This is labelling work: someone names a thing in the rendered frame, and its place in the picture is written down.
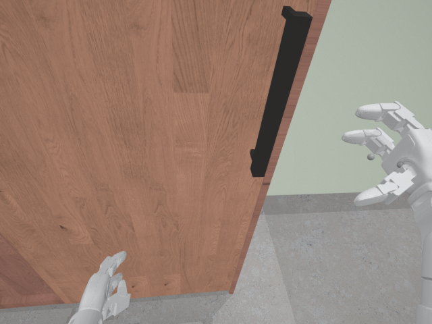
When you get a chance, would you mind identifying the robot right hand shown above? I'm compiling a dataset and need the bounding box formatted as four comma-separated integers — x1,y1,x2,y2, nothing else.
342,101,432,206

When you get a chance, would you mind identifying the handle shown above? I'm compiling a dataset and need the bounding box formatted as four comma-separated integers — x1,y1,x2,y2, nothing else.
250,6,313,177

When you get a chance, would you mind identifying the wardrobe door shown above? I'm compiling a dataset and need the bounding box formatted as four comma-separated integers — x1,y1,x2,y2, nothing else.
0,232,55,298
0,0,317,304

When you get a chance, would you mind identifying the right robot forearm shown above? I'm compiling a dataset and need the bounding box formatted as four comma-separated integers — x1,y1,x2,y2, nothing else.
407,181,432,324

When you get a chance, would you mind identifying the left robot forearm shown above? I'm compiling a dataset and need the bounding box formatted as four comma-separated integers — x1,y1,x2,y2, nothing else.
68,309,103,324

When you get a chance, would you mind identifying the robot left hand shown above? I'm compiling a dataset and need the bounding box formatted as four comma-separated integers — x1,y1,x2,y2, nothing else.
78,251,131,320

